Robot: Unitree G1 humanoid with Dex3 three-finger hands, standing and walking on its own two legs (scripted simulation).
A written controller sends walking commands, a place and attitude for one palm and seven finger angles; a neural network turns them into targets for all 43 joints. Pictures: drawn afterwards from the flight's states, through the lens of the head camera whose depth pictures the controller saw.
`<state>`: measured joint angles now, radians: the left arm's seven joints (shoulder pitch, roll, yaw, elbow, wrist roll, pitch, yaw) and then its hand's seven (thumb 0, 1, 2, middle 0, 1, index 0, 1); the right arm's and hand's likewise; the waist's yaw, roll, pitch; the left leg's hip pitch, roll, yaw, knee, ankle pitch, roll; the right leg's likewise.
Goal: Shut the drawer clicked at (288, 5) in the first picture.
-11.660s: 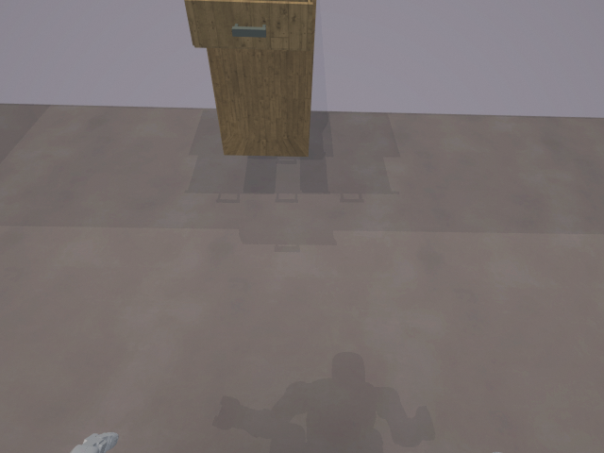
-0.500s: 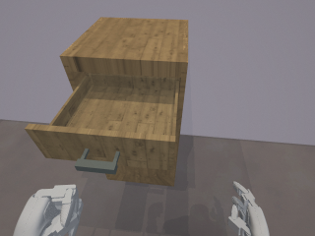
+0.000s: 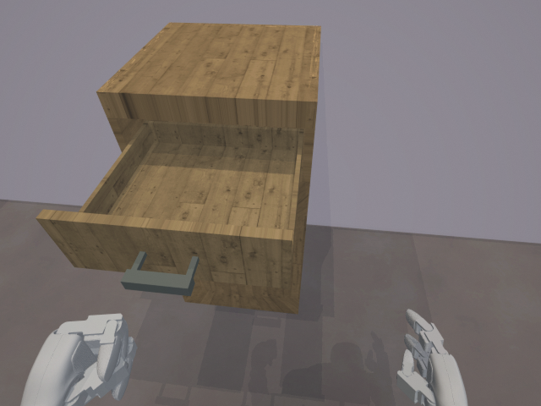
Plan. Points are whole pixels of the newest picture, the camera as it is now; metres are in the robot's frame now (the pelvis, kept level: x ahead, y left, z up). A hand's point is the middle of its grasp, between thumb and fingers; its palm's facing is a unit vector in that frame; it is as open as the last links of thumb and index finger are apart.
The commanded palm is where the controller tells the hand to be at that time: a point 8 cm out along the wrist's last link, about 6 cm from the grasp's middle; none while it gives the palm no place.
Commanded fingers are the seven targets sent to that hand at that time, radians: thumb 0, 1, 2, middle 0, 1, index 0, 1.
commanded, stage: bring the fist close to the handle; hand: left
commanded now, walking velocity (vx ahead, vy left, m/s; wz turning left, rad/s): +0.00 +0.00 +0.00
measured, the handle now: (163, 271) +0.31 +0.21 +0.03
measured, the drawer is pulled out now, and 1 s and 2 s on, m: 0.29 0.29 0.26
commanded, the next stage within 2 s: push the drawer shut in 1.18 s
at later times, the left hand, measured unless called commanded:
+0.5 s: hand (152, 350) +0.18 +0.18 +0.05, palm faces -0.01 -1.00 -0.06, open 3.2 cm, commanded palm +0.15 +0.24 +0.05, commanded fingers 0.00 0.90 0.90 -1.40 -1.60 -1.40 -1.60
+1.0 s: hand (165, 332) +0.21 +0.18 +0.02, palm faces -0.03 -1.00 -0.05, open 3.3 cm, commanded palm +0.18 +0.24 +0.03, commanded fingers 0.00 0.90 0.90 -1.40 -1.60 -1.40 -1.60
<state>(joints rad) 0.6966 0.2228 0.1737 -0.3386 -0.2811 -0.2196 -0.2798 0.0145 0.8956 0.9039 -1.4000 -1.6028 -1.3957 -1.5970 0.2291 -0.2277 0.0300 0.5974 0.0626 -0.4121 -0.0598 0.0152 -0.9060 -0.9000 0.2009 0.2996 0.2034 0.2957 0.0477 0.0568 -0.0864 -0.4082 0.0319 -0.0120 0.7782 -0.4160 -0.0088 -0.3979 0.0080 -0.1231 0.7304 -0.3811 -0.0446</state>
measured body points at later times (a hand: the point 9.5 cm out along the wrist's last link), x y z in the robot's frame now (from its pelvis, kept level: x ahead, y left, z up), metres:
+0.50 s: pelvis -0.01 +0.01 -0.02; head +0.02 +0.01 +0.43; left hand +0.17 +0.23 +0.06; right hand +0.17 -0.21 -0.09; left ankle -0.01 +0.12 -0.71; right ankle +0.00 -0.09 -0.71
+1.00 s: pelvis -0.01 +0.02 -0.04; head +0.05 +0.02 +0.41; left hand +0.21 +0.23 +0.03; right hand +0.16 -0.22 -0.11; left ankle -0.01 +0.12 -0.71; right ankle +0.00 -0.09 -0.71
